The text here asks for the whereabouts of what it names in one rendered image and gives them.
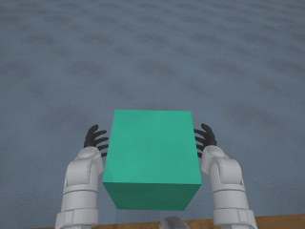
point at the right robot forearm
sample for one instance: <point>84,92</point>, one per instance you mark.
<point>230,205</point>

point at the left robot hand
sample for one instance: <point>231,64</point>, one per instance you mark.
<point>91,136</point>

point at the right robot thigh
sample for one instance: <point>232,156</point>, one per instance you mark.
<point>173,222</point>

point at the left robot forearm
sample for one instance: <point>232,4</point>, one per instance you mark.
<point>78,209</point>

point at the carton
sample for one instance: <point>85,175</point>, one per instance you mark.
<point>152,161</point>

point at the right robot hand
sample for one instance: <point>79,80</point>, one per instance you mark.
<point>209,138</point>

